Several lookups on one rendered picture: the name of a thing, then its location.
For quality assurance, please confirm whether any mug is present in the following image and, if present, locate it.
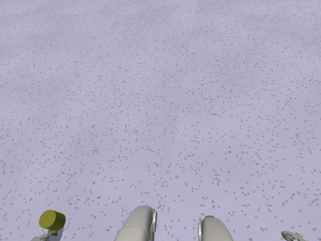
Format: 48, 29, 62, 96
39, 210, 66, 236

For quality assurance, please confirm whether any right robot hand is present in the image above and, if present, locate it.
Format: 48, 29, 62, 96
281, 231, 305, 241

